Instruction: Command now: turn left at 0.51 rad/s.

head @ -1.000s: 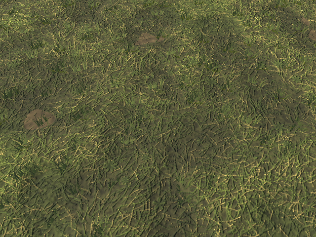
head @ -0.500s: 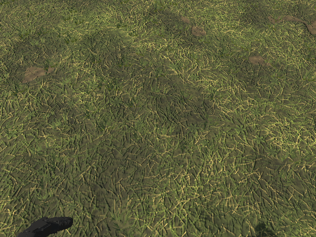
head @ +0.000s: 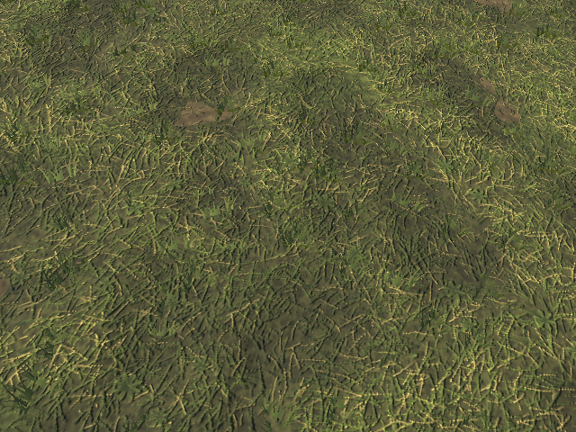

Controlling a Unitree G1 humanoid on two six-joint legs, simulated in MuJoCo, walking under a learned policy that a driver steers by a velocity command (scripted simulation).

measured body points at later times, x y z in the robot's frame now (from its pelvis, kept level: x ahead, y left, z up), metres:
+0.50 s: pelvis +0.02 -0.03 +0.01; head +0.06 -0.03 +0.46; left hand +0.09 +0.29 -0.08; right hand +0.27 -0.25 -0.08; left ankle +0.00 +0.08 -0.70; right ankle +0.06 -0.14 -0.73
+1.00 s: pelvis +0.01 +0.02 +0.01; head +0.02 +0.03 +0.46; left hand -0.01 +0.31 -0.12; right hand +0.28 -0.13 -0.07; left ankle -0.04 +0.11 -0.73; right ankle +0.07 -0.13 -0.73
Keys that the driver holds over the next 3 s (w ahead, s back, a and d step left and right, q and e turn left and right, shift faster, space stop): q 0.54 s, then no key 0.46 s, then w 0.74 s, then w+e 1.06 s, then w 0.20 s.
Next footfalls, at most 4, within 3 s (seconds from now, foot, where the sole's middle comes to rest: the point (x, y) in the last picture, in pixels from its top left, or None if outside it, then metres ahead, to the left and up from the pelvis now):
0.44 right None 0.10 -0.13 -0.76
0.82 left None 0.00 0.12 -0.76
1.32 right None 0.17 -0.07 -0.76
1.80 left None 0.43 0.28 -0.76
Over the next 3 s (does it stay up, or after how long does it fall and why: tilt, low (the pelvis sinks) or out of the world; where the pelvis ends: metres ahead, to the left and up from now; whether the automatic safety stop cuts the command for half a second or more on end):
stays up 0.97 0.23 0.01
